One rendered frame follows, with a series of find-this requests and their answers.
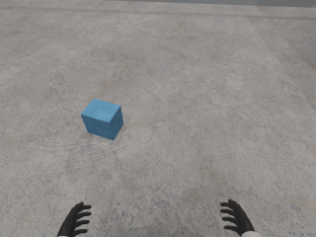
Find robot right hand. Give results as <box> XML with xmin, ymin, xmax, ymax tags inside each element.
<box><xmin>220</xmin><ymin>199</ymin><xmax>256</xmax><ymax>237</ymax></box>

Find carton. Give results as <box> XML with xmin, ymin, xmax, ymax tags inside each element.
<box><xmin>81</xmin><ymin>98</ymin><xmax>123</xmax><ymax>140</ymax></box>

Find robot left hand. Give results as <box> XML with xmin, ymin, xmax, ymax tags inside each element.
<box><xmin>56</xmin><ymin>201</ymin><xmax>92</xmax><ymax>237</ymax></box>

